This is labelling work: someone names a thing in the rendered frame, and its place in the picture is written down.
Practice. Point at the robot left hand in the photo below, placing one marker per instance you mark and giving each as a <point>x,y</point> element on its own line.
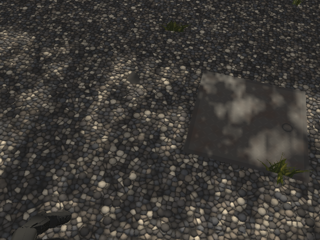
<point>40,223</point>

